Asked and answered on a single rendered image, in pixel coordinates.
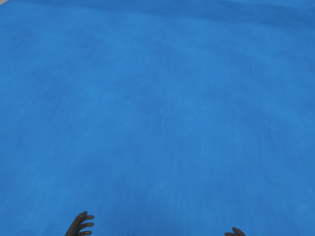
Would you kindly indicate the robot left hand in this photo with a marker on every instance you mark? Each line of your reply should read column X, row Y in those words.
column 76, row 226

